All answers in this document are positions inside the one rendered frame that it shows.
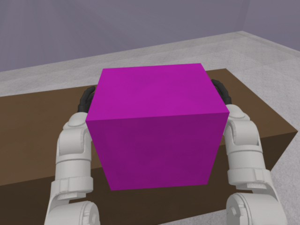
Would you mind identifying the robot right upper arm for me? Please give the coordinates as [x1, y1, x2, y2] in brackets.
[226, 193, 287, 225]

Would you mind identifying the carton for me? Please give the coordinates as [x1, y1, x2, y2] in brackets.
[85, 63, 230, 191]

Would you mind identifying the pedestal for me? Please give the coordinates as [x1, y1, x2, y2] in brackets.
[0, 68, 298, 225]

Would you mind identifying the right robot forearm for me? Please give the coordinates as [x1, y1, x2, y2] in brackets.
[223, 104, 287, 223]

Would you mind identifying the robot right hand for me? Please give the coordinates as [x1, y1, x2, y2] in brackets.
[211, 79, 232, 105]

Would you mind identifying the robot left hand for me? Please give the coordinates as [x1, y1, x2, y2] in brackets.
[77, 86, 95, 113]

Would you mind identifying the robot left upper arm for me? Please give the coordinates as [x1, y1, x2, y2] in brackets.
[45, 201, 100, 225]

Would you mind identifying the left robot forearm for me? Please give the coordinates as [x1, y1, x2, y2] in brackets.
[44, 112, 93, 225]

